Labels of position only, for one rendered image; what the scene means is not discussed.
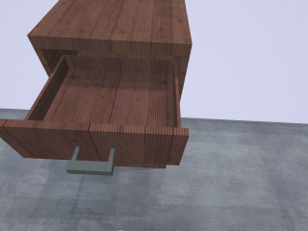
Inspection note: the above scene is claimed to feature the drawer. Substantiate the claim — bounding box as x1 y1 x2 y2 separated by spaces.
0 55 190 166

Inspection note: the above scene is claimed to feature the handle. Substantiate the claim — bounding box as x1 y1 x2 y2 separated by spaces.
65 146 116 176

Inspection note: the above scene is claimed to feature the cabinet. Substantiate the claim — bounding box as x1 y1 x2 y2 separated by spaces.
27 0 193 168

